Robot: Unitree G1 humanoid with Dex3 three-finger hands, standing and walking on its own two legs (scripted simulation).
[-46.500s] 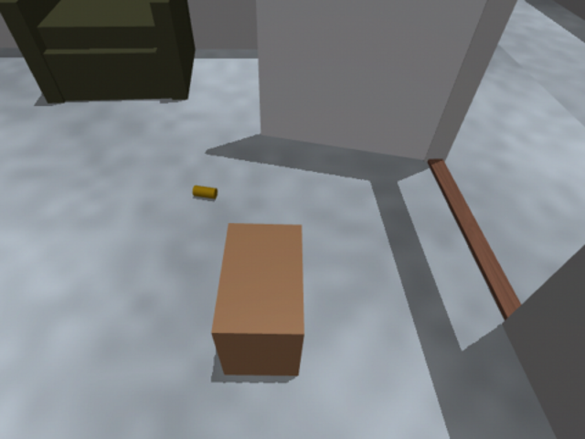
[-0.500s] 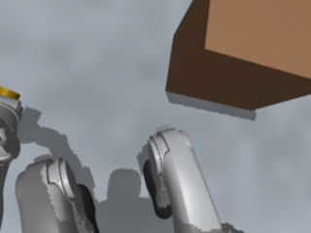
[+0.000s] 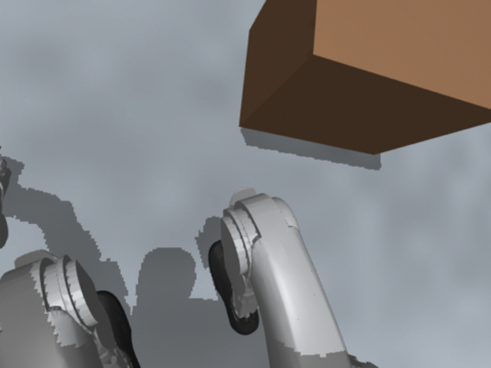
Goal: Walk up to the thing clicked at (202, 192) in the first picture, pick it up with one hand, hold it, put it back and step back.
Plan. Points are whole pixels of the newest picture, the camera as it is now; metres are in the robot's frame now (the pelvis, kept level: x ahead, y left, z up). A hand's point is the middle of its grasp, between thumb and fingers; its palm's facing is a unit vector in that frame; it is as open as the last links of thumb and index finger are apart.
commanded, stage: rest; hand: left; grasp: from above
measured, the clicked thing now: out of the picture +0.46 +0.28 -0.23
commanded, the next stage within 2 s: open in 1.26 s
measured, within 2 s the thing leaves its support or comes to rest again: rests again in 1.82 s
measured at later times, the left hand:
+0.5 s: hand out of the picture +0.45 +0.27 -0.23, palm faces -0.14 -0.43 -0.89, open 7.9 cm
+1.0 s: hand out of the picture +0.45 +0.27 -0.26, palm faces -0.12 -0.44 -0.89, open 8.0 cm
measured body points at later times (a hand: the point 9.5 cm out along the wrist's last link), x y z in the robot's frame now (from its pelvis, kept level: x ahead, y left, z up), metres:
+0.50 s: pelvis +0.00 +0.00 +0.00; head +0.30 +0.06 +0.33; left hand +0.46 +0.29 -0.18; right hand -0.02 -0.26 -0.07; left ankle +0.07 +0.13 -0.29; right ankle +0.11 -0.12 -0.29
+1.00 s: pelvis +0.00 +0.00 -0.01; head +0.31 +0.07 +0.31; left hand +0.46 +0.29 -0.20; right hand -0.02 -0.25 -0.07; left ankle +0.07 +0.13 -0.29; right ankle +0.11 -0.12 -0.29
